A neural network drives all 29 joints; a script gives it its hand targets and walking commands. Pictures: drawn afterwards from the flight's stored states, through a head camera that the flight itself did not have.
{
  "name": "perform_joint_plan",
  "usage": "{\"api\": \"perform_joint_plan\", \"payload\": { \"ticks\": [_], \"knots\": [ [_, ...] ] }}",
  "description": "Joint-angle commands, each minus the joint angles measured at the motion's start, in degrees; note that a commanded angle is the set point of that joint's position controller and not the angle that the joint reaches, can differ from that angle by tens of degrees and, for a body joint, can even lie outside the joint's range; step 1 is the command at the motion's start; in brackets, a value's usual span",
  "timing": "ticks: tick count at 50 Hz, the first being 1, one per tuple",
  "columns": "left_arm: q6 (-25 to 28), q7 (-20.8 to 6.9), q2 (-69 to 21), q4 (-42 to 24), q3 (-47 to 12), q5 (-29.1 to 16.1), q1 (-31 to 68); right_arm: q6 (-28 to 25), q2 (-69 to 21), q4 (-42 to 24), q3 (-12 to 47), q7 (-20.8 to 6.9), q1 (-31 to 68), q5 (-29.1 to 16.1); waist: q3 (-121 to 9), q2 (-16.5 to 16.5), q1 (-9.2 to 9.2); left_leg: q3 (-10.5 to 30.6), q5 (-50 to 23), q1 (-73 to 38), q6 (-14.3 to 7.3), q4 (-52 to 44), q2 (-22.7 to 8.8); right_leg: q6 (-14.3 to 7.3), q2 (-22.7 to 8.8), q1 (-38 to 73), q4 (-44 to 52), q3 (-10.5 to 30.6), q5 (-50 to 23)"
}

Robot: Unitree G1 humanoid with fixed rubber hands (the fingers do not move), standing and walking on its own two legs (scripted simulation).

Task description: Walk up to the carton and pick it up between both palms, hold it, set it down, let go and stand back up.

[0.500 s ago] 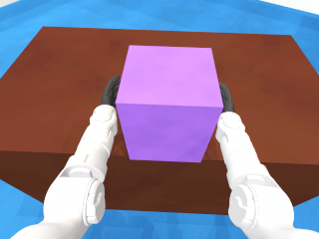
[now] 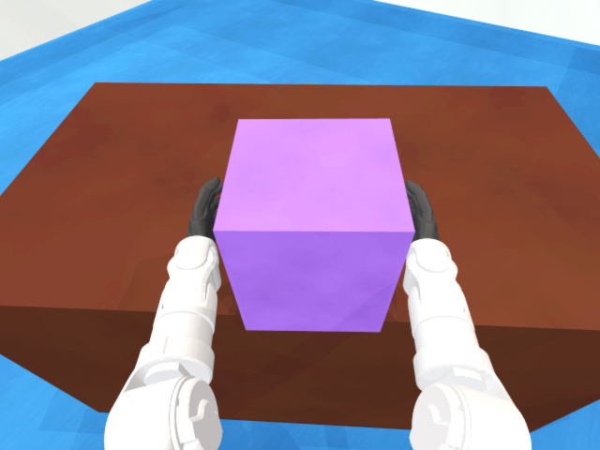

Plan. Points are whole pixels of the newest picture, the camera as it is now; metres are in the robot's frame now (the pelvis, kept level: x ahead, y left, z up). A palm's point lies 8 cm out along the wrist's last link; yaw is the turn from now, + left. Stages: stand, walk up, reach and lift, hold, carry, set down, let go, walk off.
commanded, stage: reach and lift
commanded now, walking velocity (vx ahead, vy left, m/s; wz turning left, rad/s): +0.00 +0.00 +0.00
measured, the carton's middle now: (313, 231) +0.42 -0.02 +0.06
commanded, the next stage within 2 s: none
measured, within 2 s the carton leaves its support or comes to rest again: leaves its support in 0.96 s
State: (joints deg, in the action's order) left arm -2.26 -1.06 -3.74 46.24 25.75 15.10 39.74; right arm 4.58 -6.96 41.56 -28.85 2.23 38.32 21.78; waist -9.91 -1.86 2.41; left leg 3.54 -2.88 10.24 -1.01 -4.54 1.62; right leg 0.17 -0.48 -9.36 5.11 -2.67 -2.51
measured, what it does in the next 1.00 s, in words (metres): stands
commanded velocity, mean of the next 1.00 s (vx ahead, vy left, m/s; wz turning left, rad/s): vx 0.00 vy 0.00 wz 0.00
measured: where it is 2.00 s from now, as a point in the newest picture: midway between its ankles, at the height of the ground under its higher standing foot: outside the picture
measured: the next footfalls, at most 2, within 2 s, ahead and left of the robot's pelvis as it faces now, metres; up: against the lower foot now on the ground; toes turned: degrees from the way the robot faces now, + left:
none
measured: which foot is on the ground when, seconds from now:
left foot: down 0.00-1.00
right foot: down 0.00-1.00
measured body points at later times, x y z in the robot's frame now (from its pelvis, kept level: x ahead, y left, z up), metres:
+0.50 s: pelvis +0.00 +0.01 +0.00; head +0.04 +0.00 +0.45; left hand +0.43 +0.13 +0.08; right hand +0.40 -0.18 +0.07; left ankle -0.02 +0.11 -0.75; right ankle -0.02 -0.12 -0.75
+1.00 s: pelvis +0.00 +0.00 +0.00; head +0.03 +0.00 +0.45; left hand +0.42 +0.13 +0.09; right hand +0.40 -0.18 +0.08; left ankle -0.02 +0.11 -0.75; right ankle -0.02 -0.12 -0.75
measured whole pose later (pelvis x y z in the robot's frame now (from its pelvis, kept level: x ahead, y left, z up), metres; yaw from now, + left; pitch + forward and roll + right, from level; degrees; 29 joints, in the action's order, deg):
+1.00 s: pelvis +0.00 +0.00 +0.00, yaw +0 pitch +13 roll +0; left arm 1.4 0.3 -5.4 46.3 26.0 15.3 39.8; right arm -0.4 -5.3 41.9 -26.3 3.7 36.2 19.2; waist -11.6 -1.4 2.2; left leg 2.5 -3.2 11.0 -1.5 -5.1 1.8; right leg 0.4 -0.7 -10.2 5.1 -2.3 -2.5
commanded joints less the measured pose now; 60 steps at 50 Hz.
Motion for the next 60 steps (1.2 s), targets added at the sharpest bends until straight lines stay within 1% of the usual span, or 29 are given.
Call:
{"api": "perform_joint_plan", "payload": {
  "ticks": [1,4,8,28,38,41,45,47,50,54,57,60],
  "knots": [
    [3.8,-8.9,-21.8,-4.8,-17.0,0.2,34.5,-4.8,-23.6,-5.1,17.7,-5.4,33.3,0.0,-29.7,2.4,1.17,-3.9,-13.5,-0.7,0.3,0.9,1.9,1.5,2.1,26.5,-7.1,0.5,-24.7],
    [4.1,-8.9,-22.2,-4.7,-16.9,0.6,34.0,-5.1,-24.2,-4.9,18.0,-5.1,32.6,0.0,-30.3,1.9,0.90,-3.9,-12.5,0.4,-0.3,-0.2,1.8,1.6,1.9,26.8,-7.3,0.7,-25.0],
    [4.2,-8.7,-22.4,-4.4,-16.8,1.0,33.8,-5.4,-24.5,-4.7,17.9,-5.1,32.5,0.1,-31.2,1.5,0.50,-3.9,-13.7,0.2,-0.4,0.0,1.7,1.3,1.7,26.6,-7.0,0.8,-24.8],
    [3.8,-7.4,-24.2,-4.8,-17.2,2.5,32.4,-6.2,-22.8,-4.4,17.5,-6.1,31.7,-1.1,-31.5,0.6,-0.14,-3.4,-20.4,-7.4,1.1,4.0,1.1,0.0,2.8,18.1,-3.9,0.2,-19.7],
    [4.1,-7.1,-24.5,-3.8,-17.1,2.7,32.6,-6.5,-22.6,-4.2,17.8,-5.8,31.7,-1.3,-31.5,0.9,-0.17,-3.5,-20.0,-6.6,0.6,3.8,1.0,-0.1,2.6,18.5,-4.0,0.4,-20.1],
    [5.1,-6.9,-25.7,-4.4,-17.8,2.2,34.4,-7.5,-23.4,-5.3,19.1,-5.5,33.2,-1.6,-34.2,1.3,0.00,-3.7,-20.9,-6.1,0.1,3.6,0.9,-0.3,2.4,20.7,-4.8,0.5,-22.7],
    [7.5,-6.6,-28.3,-6.4,-20.1,0.6,38.8,-10.2,-25.5,-7.4,23.1,-5.0,37.6,-2.7,-40.8,1.7,0.18,-4.2,-24.8,-6.6,-0.2,3.7,1.1,-0.4,2.3,26.0,-7.2,0.5,-30.2],
    [8.1,-6.6,-28.6,-6.4,-20.8,-0.1,39.6,-11.0,-25.8,-8.0,24.6,-4.7,38.7,-3.2,-41.3,2.0,0.36,-4.2,-24.2,-6.0,-0.4,3.2,1.1,-0.3,2.3,27.7,-8.1,0.5,-32.1],
    [8.9,-7.0,-28.6,-5.9,-21.1,-0.7,39.6,-12.0,-25.5,-8.4,25.8,-4.3,39.0,-3.5,-39.9,2.7,0.63,-4.0,-22.0,-5.4,-0.7,2.4,1.1,0.2,2.3,28.5,-8.5,0.5,-32.5],
    [10.0,-7.8,-27.8,-5.2,-19.9,0.0,39.6,-13.5,-24.5,-8.0,25.1,-3.9,38.6,-2.6,-36.1,3.0,0.95,-3.9,-18.8,-5.0,-0.9,0.7,1.1,0.7,2.2,28.7,-7.6,0.3,-30.6],
    [10.2,-8.4,-25.9,-3.0,-17.9,1.3,37.9,-14.0,-22.6,-5.9,23.2,-3.8,36.8,-1.6,-30.5,2.7,0.83,-3.7,-15.3,-5.0,-0.9,-0.6,1.0,0.9,2.0,27.0,-5.8,0.3,-26.3],
    [9.1,-8.7,-23.8,-1.1,-16.3,2.3,35.3,-13.1,-20.3,-3.9,21.4,-3.8,33.9,-1.3,-23.8,2.0,0.40,-3.4,-11.1,-5.8,-0.9,-1.1,0.7,0.9,2.1,22.4,-3.7,0.2,-18.7]
  ]
}}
